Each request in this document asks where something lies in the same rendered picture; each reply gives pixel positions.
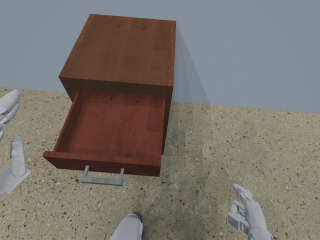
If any drawer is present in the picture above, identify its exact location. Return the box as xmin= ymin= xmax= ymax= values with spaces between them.
xmin=43 ymin=89 xmax=166 ymax=177

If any robot left thigh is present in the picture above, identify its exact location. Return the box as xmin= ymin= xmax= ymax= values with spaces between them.
xmin=109 ymin=217 xmax=143 ymax=240

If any handle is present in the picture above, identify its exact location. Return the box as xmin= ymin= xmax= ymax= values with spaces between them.
xmin=80 ymin=165 xmax=125 ymax=186

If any robot left shin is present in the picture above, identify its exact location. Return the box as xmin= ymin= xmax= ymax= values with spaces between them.
xmin=125 ymin=213 xmax=140 ymax=220

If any cabinet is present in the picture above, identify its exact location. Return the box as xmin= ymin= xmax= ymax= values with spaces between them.
xmin=58 ymin=14 xmax=176 ymax=155

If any robot left hand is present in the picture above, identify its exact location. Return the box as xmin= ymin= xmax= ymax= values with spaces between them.
xmin=0 ymin=89 xmax=31 ymax=195

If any robot right hand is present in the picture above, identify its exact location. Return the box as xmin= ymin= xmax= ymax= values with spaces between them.
xmin=228 ymin=183 xmax=267 ymax=235

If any right robot forearm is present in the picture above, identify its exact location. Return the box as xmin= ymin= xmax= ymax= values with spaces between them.
xmin=248 ymin=228 xmax=274 ymax=240

